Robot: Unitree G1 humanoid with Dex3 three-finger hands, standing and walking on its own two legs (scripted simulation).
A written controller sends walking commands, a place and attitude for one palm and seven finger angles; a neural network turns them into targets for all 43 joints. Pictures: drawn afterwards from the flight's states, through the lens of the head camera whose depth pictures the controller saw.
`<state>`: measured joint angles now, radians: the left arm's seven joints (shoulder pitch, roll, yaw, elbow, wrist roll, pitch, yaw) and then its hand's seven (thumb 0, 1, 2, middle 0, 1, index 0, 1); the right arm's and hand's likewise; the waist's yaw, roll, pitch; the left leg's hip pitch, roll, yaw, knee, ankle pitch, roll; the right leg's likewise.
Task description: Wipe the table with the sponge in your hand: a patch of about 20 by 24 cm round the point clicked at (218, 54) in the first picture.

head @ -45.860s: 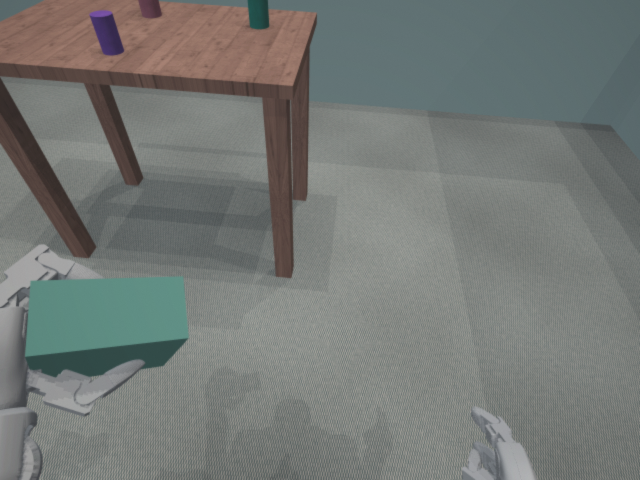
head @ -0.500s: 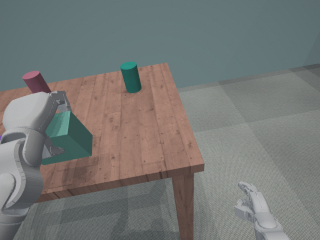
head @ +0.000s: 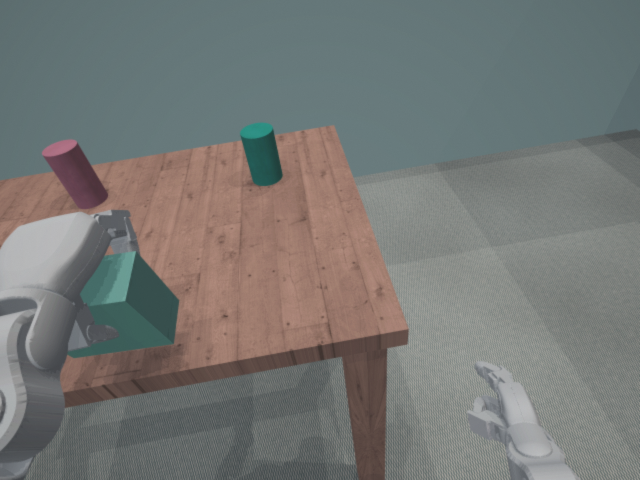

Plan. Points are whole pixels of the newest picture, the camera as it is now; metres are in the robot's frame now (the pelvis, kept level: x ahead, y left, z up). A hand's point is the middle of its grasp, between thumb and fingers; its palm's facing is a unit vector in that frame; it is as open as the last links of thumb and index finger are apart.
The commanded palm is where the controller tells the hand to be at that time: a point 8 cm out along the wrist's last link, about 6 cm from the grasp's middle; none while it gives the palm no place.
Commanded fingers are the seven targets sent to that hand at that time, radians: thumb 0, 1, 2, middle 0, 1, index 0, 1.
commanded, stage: bring the sponge back beside the body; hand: left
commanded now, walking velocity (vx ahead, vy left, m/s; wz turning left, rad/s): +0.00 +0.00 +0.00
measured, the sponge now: (111, 315) +0.22 +0.29 +0.14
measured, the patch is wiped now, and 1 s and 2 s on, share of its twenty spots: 1.00 1.00 1.00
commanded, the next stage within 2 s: step back with the hand held close in 0.64 s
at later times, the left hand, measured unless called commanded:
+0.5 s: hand (71, 291) +0.20 +0.29 +0.20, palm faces +0.16 -0.02 -0.99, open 9.9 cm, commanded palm +0.15 +0.30 +0.28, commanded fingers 0.00 0.10 1.30 -1.20 -1.60 -1.20 -1.60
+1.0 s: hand (130, 279) +0.22 +0.23 +0.21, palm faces +0.34 -0.83 -0.44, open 9.9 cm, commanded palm +0.16 +0.29 +0.26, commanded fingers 0.00 0.10 1.30 -1.20 -1.60 -1.20 -1.60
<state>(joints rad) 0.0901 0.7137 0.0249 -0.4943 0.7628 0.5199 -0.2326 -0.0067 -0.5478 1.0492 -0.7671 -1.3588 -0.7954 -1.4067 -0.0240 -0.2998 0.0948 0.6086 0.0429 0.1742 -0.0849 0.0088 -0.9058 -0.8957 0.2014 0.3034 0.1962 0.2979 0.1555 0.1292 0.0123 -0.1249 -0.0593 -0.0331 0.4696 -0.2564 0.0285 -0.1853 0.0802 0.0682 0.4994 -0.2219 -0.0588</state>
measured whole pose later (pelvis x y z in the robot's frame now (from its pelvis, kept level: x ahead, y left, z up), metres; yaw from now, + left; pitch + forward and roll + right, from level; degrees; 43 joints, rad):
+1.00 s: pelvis +0.00 +0.01 +0.00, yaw +1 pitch +0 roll +0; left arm 0.38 0.48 0.35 -0.72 -0.06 0.08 0.10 -0.01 -0.56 1.03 -0.78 -1.38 -0.81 -1.42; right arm 0.15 -0.23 0.07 0.52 0.02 0.13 -0.07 0.01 -0.90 -0.90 0.20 0.30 0.20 0.30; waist 0.01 -0.01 -0.01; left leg -0.27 -0.06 -0.04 0.54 -0.28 0.03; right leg -0.30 0.08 0.05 0.52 -0.22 -0.04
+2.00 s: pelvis -0.23 +0.03 -0.01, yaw -1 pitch +1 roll +0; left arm 0.29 0.37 0.35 -0.73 -0.05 -0.12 0.15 -0.01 -0.58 1.04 -0.79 -1.39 -0.82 -1.43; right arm 0.13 -0.17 0.01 0.69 -0.01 0.00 -0.04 0.01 -0.90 -0.90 0.20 0.30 0.20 0.30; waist 0.04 0.01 -0.01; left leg -0.65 0.02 -0.03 0.95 -0.40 -0.06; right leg -0.28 0.06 -0.01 0.63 -0.37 -0.05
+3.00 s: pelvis -0.31 -0.01 +0.00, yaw -1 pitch -1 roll +4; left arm 0.36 0.43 0.44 -0.65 -0.05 -0.19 0.15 -0.01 -0.58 1.05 -0.79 -1.39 -0.83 -1.43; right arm 0.20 -0.21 0.00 0.64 0.01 -0.06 -0.04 0.01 -0.91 -0.90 0.20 0.30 0.20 0.30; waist 0.01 -0.01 0.05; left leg -0.37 0.00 0.04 0.78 -0.34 0.00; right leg -0.24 0.03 -0.03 0.53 -0.27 -0.11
